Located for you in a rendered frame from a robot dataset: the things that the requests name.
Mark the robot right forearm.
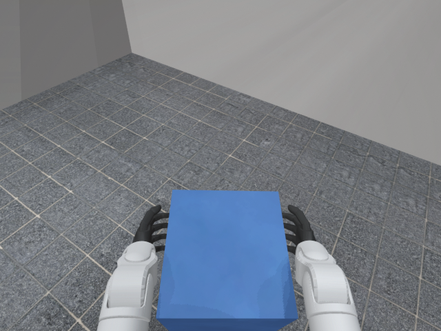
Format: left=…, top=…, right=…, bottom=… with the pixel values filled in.
left=295, top=241, right=361, bottom=331

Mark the right robot hand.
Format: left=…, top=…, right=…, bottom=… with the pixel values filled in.
left=282, top=205, right=316, bottom=254

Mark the carton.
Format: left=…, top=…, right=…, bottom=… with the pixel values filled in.
left=156, top=190, right=298, bottom=331

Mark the robot left forearm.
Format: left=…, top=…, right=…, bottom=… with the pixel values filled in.
left=97, top=241, right=158, bottom=331

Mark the left robot hand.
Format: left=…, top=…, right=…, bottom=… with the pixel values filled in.
left=132, top=205, right=170, bottom=252

